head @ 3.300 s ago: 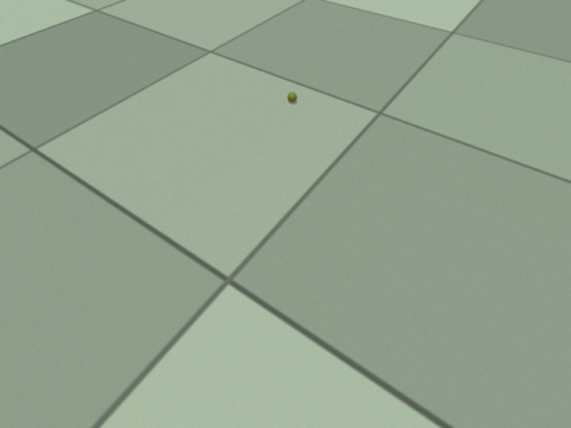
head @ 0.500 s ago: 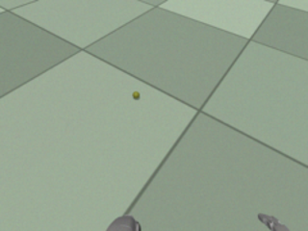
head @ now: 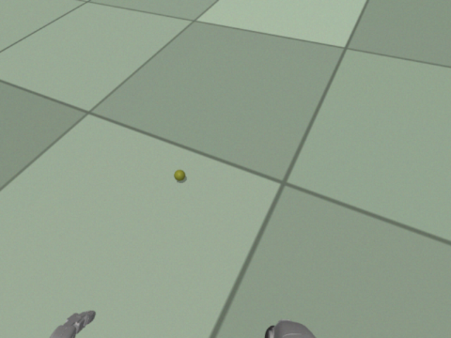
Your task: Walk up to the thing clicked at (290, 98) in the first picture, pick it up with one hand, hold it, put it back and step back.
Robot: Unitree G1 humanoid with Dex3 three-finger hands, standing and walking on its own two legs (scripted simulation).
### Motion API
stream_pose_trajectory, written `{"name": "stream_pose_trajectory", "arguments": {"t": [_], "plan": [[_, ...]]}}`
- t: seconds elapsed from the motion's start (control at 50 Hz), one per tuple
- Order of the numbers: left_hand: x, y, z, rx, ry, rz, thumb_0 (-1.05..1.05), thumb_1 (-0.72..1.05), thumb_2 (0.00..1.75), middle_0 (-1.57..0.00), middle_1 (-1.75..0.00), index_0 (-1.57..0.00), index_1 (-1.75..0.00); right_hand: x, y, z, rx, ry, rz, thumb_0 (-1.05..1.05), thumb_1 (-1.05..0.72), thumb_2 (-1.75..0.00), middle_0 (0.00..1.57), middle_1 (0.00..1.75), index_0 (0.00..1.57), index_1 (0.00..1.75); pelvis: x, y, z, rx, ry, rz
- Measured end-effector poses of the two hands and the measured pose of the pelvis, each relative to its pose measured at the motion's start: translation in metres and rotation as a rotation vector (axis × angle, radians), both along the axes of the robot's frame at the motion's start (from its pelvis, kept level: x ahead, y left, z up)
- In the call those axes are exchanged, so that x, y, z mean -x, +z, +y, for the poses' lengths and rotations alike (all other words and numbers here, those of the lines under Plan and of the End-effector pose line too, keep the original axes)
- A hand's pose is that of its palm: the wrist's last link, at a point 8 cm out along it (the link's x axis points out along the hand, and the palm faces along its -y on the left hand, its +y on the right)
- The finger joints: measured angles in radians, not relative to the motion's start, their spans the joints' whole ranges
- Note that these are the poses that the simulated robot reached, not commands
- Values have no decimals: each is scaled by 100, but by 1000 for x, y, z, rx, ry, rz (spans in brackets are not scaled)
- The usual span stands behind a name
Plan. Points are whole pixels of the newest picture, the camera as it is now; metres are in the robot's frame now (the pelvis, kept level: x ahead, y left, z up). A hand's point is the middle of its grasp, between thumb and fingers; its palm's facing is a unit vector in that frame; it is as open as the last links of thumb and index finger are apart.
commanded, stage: walk up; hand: left
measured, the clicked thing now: (179, 175) +0.96 +0.31 -0.73
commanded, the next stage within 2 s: none
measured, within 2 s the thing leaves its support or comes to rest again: neither
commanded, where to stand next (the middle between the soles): +0.60 +0.08 m, yaw +0 degrees
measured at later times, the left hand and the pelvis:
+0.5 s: hand (81, 317) +0.18 +0.32 -0.15, palm faces +0.04 -0.93 -0.38, open 7.4 cm; pelvis +0.18 +0.03 +0.00, yaw +3 degrees
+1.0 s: hand (106, 218) +0.39 +0.31 -0.12, palm faces -0.06 -0.90 -0.42, open 7.3 cm; pelvis +0.33 +0.03 +0.00, yaw -1 degrees
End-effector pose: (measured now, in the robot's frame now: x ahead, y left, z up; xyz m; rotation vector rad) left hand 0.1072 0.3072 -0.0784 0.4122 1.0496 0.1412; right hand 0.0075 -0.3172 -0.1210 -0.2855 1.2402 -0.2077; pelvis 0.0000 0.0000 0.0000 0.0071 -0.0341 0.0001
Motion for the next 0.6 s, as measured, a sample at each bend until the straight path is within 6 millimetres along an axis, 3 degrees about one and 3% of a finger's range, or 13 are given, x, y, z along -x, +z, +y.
{"name": "stream_pose_trajectory", "arguments": {"t": [0.08, 0.24, 0.34, 0.44, 0.52, 0.6], "plan": [[-24, 14, -15, 3, 34, -57, 1, 91, 89, -20, -30, -21, -30, -45, 2, -2, -28, 47, 3, 1, -91, -90, 20, 30, 20, 30, -29, 10, -10, -35, 4, -13], [-29, 23, -9, -17, 86, 5, 1, 90, 89, -21, -30, -21, -30, -141, 19, -7, -23, 79, -114, 0, -91, -90, 20, 30, 20, 30, -80, 20, -11, -9, 2, -33], [-36, 14, 10, -13, 127, 34, 1, 90, 89, -21, -30, -21, -30, -185, 26, 1, -5, 121, -104, 0, -91, -90, 20, 30, 20, 30, -112, 17, -1, 22, 31, -32], [-51, -10, 38, 7, 172, 68, 1, 90, 89, -20, -30, -21, -30, -237, 32, 22, 26, 168, -97, 0, -91, -90, 20, 30, 20, 30, -151, 7, 18, 51, 49, -22], [-73, -33, 59, 24, 184, 126, 1, 91, 89, -20, -30, -21, -30, -278, 37, 44, 65, 187, -149, 0, -91, -90, 20, 30, 20, 30, -182, -3, 39, 17, 44, -24], [-106, -34, 64, 52, 152, 153, 1, 91, 89, -20, -30, -21, -30, -296, 49, 60, 72, 149, -193, 0, -91, -90, 20, 30, 20, 30, -205, 5, 52, 39, 44, -31]]}}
